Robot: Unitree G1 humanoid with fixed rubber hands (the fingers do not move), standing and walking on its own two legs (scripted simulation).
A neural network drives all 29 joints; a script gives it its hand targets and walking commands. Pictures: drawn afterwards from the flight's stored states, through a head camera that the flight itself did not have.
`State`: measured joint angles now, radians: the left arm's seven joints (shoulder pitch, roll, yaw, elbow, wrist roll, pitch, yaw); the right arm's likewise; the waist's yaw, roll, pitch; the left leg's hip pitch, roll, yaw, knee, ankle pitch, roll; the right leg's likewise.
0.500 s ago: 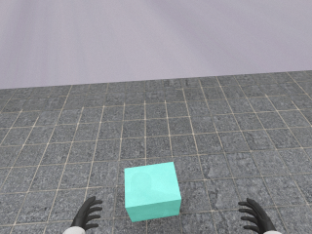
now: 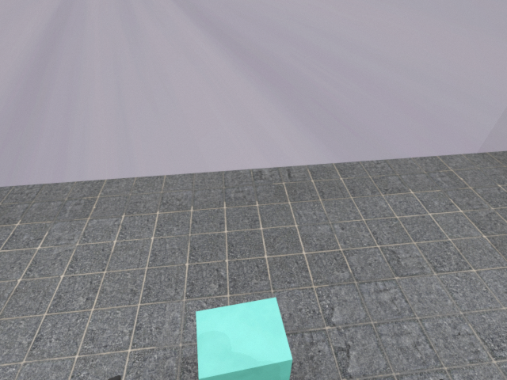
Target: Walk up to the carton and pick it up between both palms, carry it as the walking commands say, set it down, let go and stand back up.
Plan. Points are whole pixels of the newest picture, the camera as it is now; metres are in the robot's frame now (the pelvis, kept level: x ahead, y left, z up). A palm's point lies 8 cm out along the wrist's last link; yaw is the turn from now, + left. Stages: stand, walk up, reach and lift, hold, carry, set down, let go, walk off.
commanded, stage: stand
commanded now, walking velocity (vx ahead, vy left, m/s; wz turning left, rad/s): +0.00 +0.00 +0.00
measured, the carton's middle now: (242, 352) +0.45 +0.09 -0.64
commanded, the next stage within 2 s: none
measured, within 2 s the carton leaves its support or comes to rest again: neither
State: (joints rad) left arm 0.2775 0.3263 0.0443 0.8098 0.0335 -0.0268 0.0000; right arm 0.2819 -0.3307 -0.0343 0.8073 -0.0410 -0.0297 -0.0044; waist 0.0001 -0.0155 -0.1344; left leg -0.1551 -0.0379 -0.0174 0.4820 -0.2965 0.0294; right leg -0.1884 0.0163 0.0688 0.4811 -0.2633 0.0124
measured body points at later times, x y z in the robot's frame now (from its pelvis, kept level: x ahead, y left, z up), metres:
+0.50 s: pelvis -0.03 +0.00 +0.00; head -0.09 +0.00 +0.45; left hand +0.04 +0.30 -0.12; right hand +0.04 -0.31 -0.11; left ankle -0.02 +0.10 -0.74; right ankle +0.00 -0.13 -0.74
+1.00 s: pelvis -0.04 -0.01 +0.00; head -0.08 +0.00 +0.45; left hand +0.02 +0.29 -0.13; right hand +0.02 -0.32 -0.11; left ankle -0.02 +0.10 -0.74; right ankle +0.00 -0.13 -0.74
